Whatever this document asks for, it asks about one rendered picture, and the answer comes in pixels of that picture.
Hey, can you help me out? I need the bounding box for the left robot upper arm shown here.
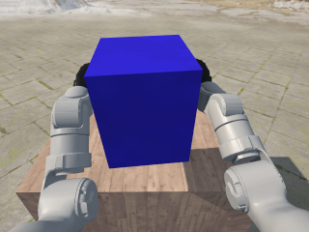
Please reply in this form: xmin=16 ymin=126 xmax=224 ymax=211
xmin=9 ymin=177 xmax=99 ymax=232

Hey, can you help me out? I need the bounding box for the right robot forearm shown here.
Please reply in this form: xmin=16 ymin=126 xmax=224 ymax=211
xmin=197 ymin=81 xmax=287 ymax=198

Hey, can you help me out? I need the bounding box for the robot right hand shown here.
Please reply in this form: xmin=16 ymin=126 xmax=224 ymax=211
xmin=196 ymin=59 xmax=212 ymax=83

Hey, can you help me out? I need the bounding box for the pedestal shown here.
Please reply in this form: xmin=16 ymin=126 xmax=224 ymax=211
xmin=15 ymin=108 xmax=253 ymax=232

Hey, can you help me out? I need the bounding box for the robot left hand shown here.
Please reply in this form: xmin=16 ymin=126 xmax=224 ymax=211
xmin=73 ymin=63 xmax=90 ymax=88

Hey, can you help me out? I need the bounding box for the left robot forearm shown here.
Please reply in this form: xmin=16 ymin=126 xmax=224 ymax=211
xmin=38 ymin=86 xmax=93 ymax=216

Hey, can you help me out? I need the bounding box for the carton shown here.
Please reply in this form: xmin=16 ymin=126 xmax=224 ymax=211
xmin=84 ymin=35 xmax=203 ymax=169

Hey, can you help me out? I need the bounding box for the right robot upper arm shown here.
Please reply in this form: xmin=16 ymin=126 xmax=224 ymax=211
xmin=224 ymin=159 xmax=309 ymax=232

